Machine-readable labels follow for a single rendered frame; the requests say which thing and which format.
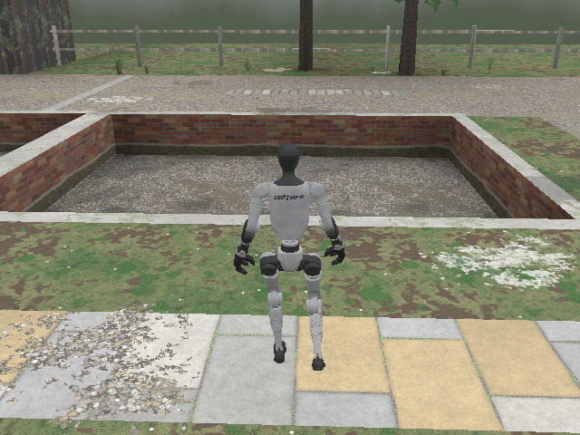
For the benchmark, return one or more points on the robot right hand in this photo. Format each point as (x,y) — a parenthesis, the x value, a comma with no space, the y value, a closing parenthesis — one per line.
(332,252)

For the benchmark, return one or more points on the robot left forearm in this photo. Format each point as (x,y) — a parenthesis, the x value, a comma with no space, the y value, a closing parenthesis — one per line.
(245,241)

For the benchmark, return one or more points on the robot left upper arm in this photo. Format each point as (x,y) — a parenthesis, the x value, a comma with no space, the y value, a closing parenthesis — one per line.
(255,208)

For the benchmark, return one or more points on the robot right upper arm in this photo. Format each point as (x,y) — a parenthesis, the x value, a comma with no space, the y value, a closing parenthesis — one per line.
(322,204)

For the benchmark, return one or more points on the robot right forearm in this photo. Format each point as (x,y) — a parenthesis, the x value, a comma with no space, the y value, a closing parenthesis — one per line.
(334,237)

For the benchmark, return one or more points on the robot right shin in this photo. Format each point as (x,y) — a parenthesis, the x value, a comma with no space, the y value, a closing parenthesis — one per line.
(316,329)

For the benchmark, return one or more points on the robot left hand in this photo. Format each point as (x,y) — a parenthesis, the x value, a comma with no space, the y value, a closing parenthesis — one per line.
(244,261)

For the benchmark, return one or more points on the robot right thigh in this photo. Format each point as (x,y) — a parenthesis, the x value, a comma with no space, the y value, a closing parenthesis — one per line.
(312,266)

